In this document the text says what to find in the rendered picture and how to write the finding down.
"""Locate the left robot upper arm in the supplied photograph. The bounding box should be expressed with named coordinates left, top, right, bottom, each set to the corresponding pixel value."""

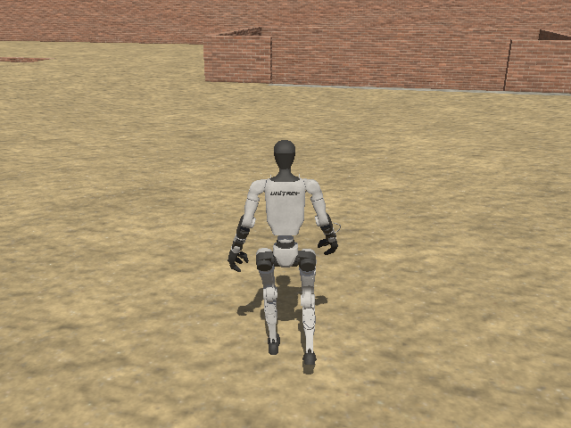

left=241, top=179, right=267, bottom=229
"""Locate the robot left shin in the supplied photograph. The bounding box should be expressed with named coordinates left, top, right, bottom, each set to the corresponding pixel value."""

left=263, top=287, right=277, bottom=343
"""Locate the robot left hand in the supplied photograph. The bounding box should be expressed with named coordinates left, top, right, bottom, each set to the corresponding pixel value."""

left=228, top=250, right=249, bottom=272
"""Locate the right robot upper arm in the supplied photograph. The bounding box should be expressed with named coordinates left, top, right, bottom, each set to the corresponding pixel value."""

left=303, top=178, right=329, bottom=226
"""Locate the robot left forearm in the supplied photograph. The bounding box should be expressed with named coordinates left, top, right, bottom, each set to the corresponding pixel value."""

left=231, top=215, right=250, bottom=253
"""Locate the robot right hand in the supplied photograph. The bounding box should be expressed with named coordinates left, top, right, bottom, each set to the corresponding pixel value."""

left=318, top=239, right=338, bottom=255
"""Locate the robot right thigh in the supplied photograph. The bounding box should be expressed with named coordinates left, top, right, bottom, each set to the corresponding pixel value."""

left=298, top=249, right=317, bottom=309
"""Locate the robot right forearm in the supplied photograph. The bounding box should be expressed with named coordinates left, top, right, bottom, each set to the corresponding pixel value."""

left=320, top=214, right=336, bottom=243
